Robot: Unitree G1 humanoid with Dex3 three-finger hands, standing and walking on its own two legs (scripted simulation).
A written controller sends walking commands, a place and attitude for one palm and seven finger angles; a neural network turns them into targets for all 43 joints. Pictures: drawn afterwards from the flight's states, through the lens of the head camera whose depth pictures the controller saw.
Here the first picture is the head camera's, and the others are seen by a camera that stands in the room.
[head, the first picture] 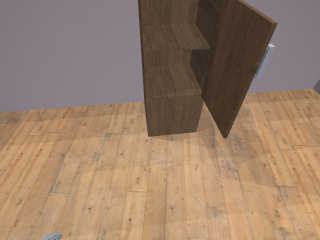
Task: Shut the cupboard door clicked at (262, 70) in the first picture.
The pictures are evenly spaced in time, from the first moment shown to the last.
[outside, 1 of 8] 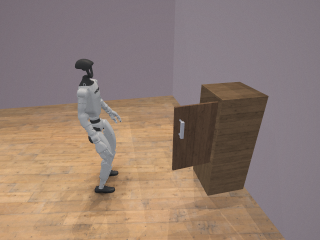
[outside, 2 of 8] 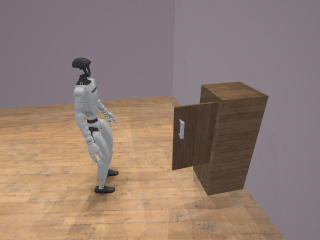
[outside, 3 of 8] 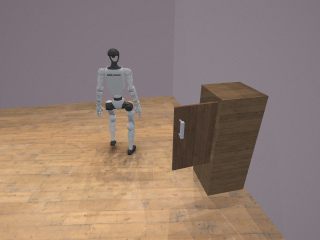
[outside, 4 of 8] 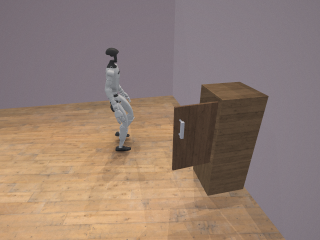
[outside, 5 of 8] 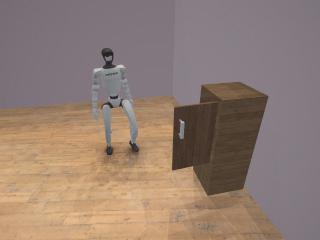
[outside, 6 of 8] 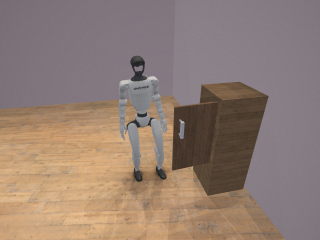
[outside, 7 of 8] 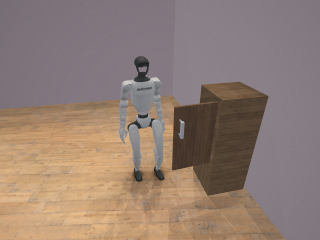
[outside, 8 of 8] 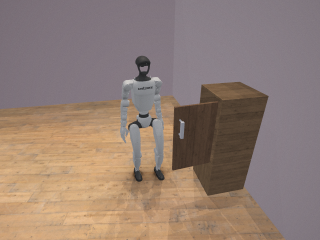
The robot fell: no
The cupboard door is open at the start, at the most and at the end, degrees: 94 94 94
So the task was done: no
